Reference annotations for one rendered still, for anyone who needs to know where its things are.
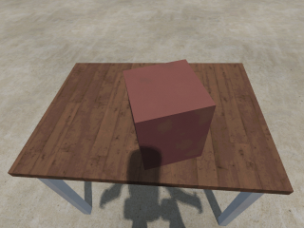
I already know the carton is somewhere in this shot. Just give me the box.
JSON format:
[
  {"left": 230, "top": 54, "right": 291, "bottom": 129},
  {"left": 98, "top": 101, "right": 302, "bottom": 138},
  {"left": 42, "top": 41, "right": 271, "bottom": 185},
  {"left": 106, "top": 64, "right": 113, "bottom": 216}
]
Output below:
[{"left": 123, "top": 59, "right": 216, "bottom": 170}]

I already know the table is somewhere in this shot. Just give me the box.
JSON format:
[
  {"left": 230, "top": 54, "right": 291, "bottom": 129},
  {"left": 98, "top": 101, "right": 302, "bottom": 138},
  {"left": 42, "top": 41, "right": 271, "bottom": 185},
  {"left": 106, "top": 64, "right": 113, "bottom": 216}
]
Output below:
[{"left": 8, "top": 63, "right": 294, "bottom": 226}]

